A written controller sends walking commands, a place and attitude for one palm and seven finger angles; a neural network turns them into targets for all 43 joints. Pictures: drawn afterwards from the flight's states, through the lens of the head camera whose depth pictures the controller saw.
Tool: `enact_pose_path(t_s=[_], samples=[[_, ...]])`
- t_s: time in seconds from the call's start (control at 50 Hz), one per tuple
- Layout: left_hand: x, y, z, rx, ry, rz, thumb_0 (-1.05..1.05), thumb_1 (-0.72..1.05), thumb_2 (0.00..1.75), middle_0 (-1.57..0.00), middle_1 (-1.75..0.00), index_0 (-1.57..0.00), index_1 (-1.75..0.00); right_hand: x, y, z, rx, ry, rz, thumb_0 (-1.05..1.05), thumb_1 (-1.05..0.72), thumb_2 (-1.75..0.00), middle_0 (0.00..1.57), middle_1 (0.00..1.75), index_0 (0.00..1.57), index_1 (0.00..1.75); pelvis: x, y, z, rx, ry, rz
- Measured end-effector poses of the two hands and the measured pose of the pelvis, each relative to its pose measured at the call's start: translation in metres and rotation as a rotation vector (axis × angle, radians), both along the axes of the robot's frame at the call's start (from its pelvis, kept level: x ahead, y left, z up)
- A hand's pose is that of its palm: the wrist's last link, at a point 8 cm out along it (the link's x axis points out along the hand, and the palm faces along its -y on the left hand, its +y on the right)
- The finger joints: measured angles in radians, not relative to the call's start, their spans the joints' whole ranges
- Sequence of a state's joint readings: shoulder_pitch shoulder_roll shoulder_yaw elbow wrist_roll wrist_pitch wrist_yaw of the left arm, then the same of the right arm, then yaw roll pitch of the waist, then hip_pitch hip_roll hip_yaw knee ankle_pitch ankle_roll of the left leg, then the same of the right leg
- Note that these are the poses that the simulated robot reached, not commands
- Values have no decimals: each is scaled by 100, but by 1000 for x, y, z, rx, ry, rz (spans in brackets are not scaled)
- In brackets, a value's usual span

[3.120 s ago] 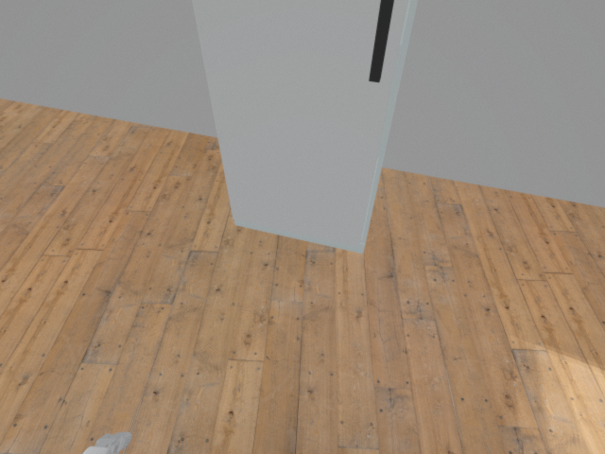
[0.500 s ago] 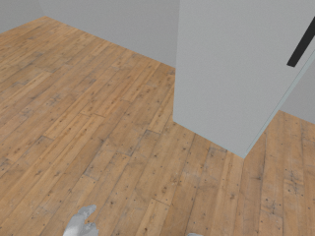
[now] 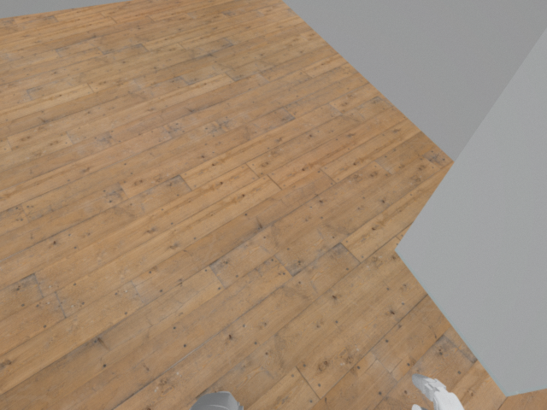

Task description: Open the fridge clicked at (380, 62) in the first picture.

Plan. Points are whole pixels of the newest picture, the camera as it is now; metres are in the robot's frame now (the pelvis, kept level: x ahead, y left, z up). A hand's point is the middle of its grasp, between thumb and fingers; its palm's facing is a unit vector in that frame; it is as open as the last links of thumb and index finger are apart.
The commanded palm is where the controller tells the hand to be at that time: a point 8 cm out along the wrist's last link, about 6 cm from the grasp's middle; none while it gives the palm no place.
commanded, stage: walk to a spot facing it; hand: right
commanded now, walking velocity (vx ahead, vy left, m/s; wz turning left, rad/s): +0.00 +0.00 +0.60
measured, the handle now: out of the picture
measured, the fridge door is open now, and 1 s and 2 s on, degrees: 0 0 0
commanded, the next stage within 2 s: none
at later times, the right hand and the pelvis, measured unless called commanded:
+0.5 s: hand out of the picture +0.17 -0.24 -0.16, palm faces -0.20 +0.96 -0.18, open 7.4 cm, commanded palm none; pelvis +0.04 -0.05 +0.02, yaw +17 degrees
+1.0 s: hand (354, 354) +0.24 -0.11 -0.13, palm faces -0.53 +0.80 -0.28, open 7.3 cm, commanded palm none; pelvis +0.03 -0.01 +0.01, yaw +35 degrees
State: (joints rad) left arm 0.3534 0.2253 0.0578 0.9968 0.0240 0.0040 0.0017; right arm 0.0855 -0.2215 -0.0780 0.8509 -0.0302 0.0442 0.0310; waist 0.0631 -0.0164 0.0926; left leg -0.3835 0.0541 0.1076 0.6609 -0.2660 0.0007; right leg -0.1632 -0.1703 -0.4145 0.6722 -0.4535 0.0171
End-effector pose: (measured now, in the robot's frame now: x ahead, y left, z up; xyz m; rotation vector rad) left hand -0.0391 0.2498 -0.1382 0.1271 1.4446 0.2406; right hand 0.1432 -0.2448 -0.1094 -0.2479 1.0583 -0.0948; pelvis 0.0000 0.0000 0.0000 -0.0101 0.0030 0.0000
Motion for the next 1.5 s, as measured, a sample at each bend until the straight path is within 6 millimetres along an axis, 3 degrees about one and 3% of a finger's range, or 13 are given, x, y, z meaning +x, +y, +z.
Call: enact_pose_path(t_s=[0.08,0.18,0.28,0.38,0.54,0.66,0.76,0.88,0.94,1.12,1.28,1.4,1.5], samples=[[13,4,-5,-8,6,37,1,91,90,-20,-30,-19,-30,19,20,-2,7,-23,36,0,-91,-89,20,30,20,30,10,6,-2,12,-11,38],[67,3,9,11,-130,42,1,91,90,-20,-30,-19,-30,13,25,-3,17,43,42,0,-91,-89,20,30,21,30,20,3,9,13,-9,93],[116,-6,26,44,-282,41,1,91,90,-20,-30,-19,-30,9,12,-10,30,102,67,1,-91,-89,20,30,21,30,26,-11,11,12,5,152],[136,-23,37,103,-358,48,0,91,90,-20,-30,-20,-30,14,-17,-27,50,129,78,1,-90,-89,20,30,21,30,32,-37,4,27,15,207],[100,-50,56,135,-301,132,0,91,90,-20,-30,-20,-30,29,-47,-19,41,184,146,1,-91,-89,20,30,20,30,41,-57,20,53,11,317],[59,-62,50,117,-242,256,0,91,90,-20,-30,-20,-30,43,-44,-13,10,227,219,1,-91,-89,20,30,20,30,45,-60,23,48,13,400],[12,-67,34,80,-175,377,0,91,90,-20,-30,-20,-30,66,-13,-11,-8,224,324,1,-91,-89,20,30,20,30,41,-53,20,34,9,472],[-48,-61,1,24,-106,515,0,91,90,-20,-30,-20,-30,103,50,-6,-34,112,474,1,-91,-89,20,30,20,30,33,-30,3,1,6,557],[-67,-54,-9,8,-67,555,1,91,90,-20,-30,-20,-30,113,76,1,-42,45,518,1,-91,-89,20,30,20,30,28,-21,1,7,4,581],[-51,-23,17,69,-188,619,1,91,90,-20,-30,-19,-30,110,106,13,-43,63,601,0,-91,-89,20,30,21,30,24,-8,18,-13,3,691],[-25,-12,33,149,-267,640,1,91,90,-20,-30,-19,-30,110,97,0,-30,129,648,1,-90,-89,20,30,21,30,35,-19,18,1,12,782],[-6,-26,46,223,-311,665,1,91,90,-20,-30,-19,-30,126,70,-20,-37,192,678,1,-90,-89,20,30,21,30,52,-41,12,20,28,852],[-13,-61,58,256,-291,703,0,91,90,-20,-30,-20,-30,152,60,-27,-39,216,733,1,-91,-89,20,30,21,30,64,-58,15,41,17,927]])
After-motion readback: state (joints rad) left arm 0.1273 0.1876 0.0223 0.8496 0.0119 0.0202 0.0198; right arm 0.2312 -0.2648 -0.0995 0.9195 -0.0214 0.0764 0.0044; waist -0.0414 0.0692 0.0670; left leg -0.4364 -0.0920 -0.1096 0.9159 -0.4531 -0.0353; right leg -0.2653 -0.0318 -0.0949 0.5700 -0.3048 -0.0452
